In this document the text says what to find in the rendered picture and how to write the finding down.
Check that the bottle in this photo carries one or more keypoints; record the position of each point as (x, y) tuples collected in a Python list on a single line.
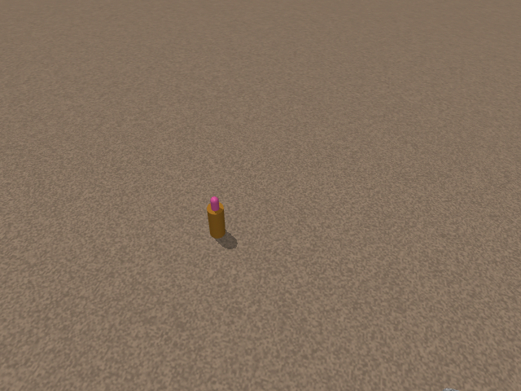
[(216, 218)]

